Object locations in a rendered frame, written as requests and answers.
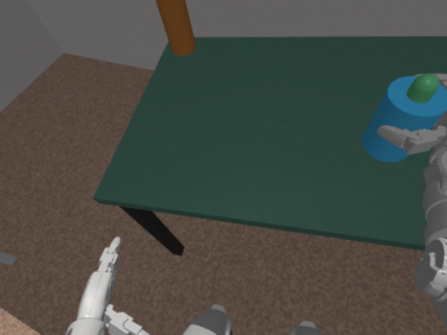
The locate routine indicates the right robot hand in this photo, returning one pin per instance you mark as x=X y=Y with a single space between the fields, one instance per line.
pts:
x=419 y=140

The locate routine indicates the right robot arm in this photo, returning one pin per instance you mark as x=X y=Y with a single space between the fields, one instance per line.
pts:
x=430 y=274

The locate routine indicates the left robot arm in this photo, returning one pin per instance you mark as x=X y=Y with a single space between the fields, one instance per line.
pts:
x=87 y=326

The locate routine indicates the left robot hand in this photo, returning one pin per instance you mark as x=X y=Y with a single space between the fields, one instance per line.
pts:
x=96 y=299

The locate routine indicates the table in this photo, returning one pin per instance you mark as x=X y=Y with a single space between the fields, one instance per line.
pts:
x=267 y=131

